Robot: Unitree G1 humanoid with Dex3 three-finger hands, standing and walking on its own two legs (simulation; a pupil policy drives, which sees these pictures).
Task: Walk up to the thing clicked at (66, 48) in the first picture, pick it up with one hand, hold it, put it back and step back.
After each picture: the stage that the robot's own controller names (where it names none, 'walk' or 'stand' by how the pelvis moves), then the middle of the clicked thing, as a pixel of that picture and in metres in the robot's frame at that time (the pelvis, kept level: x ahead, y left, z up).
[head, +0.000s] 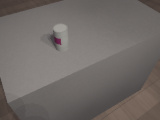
stand; (61, 38) +0.60 +0.13 +0.01
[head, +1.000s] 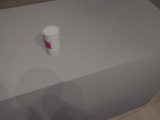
rise first; (53, 41) +0.53 +0.17 +0.03
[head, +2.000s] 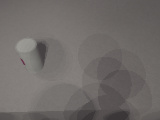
rise first; (30, 56) +0.41 +0.21 +0.05
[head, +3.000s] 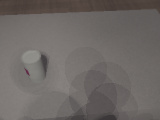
stand; (34, 67) +0.40 +0.20 +0.02
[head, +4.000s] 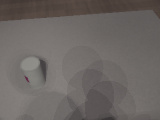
stand; (33, 73) +0.39 +0.20 +0.01
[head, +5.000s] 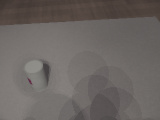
stand; (36, 76) +0.39 +0.19 +0.01
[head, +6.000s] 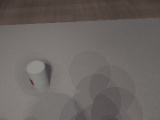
stand; (38, 77) +0.39 +0.19 +0.01
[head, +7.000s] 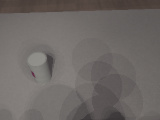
rise first; (40, 68) +0.40 +0.18 +0.01
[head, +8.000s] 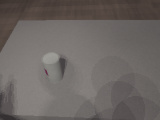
rise first; (53, 68) +0.42 +0.17 +0.01
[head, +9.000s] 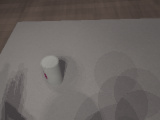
go down; (52, 71) +0.40 +0.17 +0.01
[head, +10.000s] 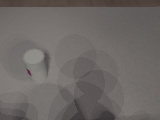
go down; (36, 66) +0.40 +0.15 +0.02
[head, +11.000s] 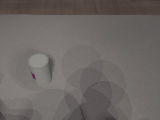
approach; (40, 70) +0.40 +0.15 +0.02
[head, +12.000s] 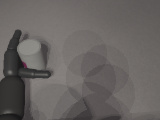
close; (33, 59) +0.40 +0.16 +0.06
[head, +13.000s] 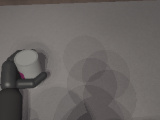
lift; (30, 70) +0.37 +0.17 +0.06
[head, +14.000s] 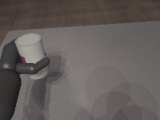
lift; (33, 56) +0.34 +0.16 +0.19
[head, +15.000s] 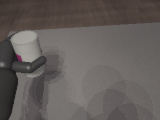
hold; (29, 54) +0.34 +0.17 +0.20
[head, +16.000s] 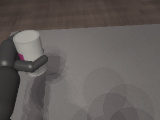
hold; (31, 54) +0.34 +0.16 +0.20
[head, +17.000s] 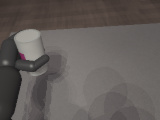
hold; (32, 53) +0.34 +0.16 +0.20
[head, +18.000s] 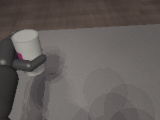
crouch; (30, 53) +0.34 +0.17 +0.20
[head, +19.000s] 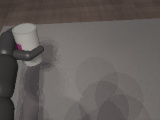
lower; (28, 45) +0.40 +0.18 +0.17
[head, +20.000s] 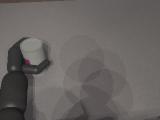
lower; (35, 57) +0.42 +0.16 +0.06
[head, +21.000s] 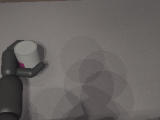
lower; (29, 60) +0.41 +0.17 +0.06
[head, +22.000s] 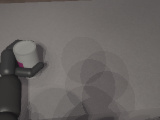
lower; (28, 60) +0.41 +0.18 +0.06
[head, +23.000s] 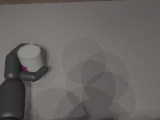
rest; (33, 64) +0.39 +0.16 +0.06
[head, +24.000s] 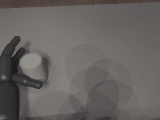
withdraw; (34, 71) +0.37 +0.16 +0.05
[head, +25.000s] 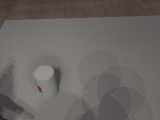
sink last; (47, 83) +0.34 +0.16 +0.03
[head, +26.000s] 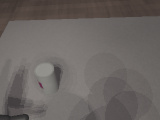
stand; (47, 79) +0.36 +0.16 +0.02
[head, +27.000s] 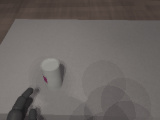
stand; (52, 74) +0.39 +0.15 +0.02
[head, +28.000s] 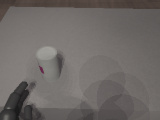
stand; (49, 64) +0.39 +0.15 +0.07
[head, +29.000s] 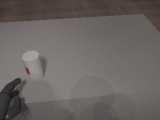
walk; (34, 66) +0.44 +0.21 +0.04
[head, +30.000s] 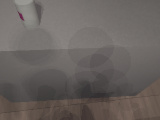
stand; (28, 12) +0.56 +0.23 +0.04
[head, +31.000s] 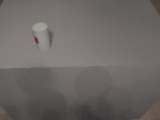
stand; (42, 37) +0.58 +0.22 +0.00
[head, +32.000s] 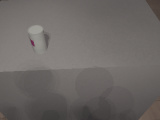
stand; (38, 39) +0.57 +0.23 +0.00
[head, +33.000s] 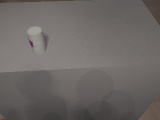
stand; (37, 40) +0.58 +0.24 +0.00
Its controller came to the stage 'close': yes
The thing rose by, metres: 0.20
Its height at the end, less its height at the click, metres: +0.00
